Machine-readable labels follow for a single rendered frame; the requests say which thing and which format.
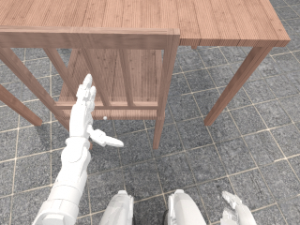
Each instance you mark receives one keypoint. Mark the robot left shin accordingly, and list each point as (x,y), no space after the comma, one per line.
(129,222)

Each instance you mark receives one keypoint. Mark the robot left thigh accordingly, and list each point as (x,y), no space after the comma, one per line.
(119,210)

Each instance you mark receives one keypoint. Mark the table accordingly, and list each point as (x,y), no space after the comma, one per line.
(226,23)

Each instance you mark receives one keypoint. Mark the left robot forearm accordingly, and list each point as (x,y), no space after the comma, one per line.
(61,207)

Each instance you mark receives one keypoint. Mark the robot right hand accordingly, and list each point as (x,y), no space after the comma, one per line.
(241,214)

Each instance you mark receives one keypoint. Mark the robot left hand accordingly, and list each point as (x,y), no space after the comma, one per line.
(81,116)

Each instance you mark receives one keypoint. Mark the chair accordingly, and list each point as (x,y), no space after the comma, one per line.
(132,81)

